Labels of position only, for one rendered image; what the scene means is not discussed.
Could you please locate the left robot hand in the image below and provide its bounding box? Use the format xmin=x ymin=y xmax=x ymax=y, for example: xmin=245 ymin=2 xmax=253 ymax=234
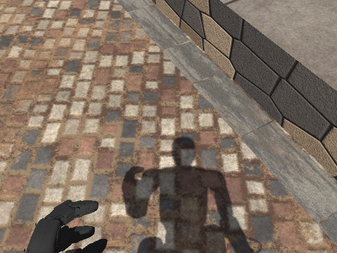
xmin=24 ymin=200 xmax=107 ymax=253

